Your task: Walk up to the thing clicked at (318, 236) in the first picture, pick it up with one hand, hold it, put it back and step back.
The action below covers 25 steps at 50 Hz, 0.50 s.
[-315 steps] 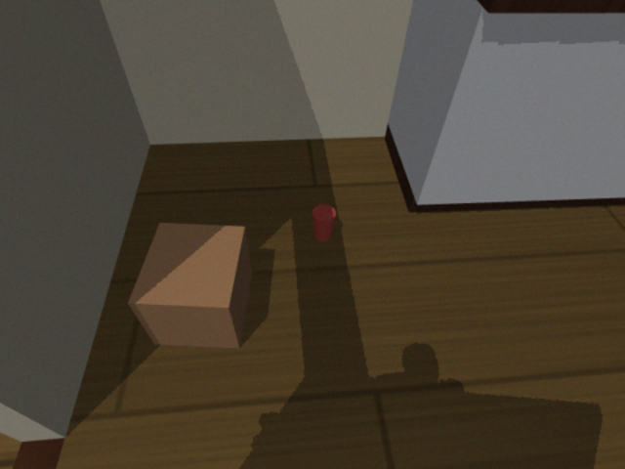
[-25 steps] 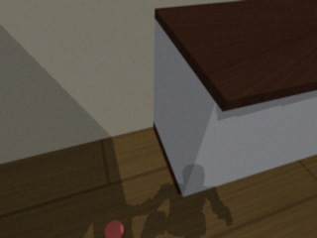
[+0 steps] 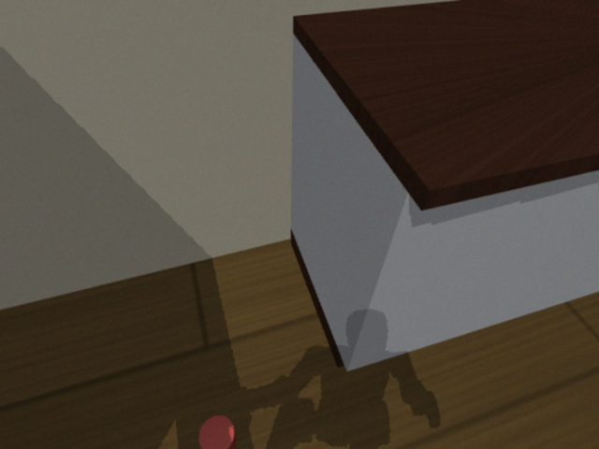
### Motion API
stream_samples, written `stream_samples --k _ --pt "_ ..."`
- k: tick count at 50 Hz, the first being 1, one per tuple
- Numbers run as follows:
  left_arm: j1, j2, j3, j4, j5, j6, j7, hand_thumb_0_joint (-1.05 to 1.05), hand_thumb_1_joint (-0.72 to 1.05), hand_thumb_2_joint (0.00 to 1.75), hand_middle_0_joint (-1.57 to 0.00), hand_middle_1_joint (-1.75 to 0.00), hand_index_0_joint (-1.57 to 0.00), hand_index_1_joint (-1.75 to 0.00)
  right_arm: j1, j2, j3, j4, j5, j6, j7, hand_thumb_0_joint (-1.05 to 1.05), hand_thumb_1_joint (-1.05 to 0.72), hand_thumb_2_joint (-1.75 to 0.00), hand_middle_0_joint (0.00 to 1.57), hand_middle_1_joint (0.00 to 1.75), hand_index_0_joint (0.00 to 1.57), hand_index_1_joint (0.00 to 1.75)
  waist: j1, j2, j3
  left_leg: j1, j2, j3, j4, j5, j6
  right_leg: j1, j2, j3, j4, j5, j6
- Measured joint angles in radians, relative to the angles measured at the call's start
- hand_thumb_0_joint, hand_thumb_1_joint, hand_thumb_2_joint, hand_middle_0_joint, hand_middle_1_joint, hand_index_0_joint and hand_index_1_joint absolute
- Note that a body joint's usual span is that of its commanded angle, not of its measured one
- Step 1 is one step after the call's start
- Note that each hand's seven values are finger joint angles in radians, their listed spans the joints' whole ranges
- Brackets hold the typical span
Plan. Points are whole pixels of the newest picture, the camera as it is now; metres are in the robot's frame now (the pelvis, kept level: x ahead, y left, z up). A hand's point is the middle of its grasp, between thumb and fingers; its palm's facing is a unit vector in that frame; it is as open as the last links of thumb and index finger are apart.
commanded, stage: stand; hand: left
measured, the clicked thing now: (220, 440) +0.28 +0.21 -0.71
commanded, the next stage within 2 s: go down in 0.78 s
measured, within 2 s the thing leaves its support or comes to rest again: neither
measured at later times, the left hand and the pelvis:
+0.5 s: hand out of the picture +0.07 +0.25 -0.16, palm faces -0.04 -0.94 -0.35, open 7.4 cm; pelvis +0.00 +0.00 +0.00, yaw +0 degrees
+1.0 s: hand out of the picture +0.11 +0.25 -0.16, palm faces +0.04 -0.94 -0.33, open 8.3 cm; pelvis -0.01 +0.00 -0.01, yaw +0 degrees
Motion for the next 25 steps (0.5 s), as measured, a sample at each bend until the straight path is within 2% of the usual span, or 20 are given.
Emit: stream_samples --k 25 --pt "0.003 0.000 -0.002 -0.006 0.002 -0.002 0.001 0.01 0.90 0.90 -0.21 -0.30 -0.20 -0.30 0.004 -0.001 -0.001 -0.004 0.000 0.000 0.001 0.01 -0.90 -0.90 0.20 0.30 0.20 0.30 0.000 -0.002 0.000 0.002 0.001 0.002 -0.002 -0.002 0.000 0.002 0.001 0.002 -0.004 0.000 0.000"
